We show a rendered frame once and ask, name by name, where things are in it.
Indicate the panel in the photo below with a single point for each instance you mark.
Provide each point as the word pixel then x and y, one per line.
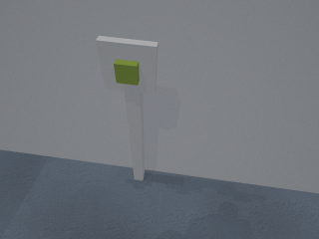
pixel 146 53

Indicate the button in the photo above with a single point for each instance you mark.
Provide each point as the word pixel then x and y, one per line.
pixel 127 72

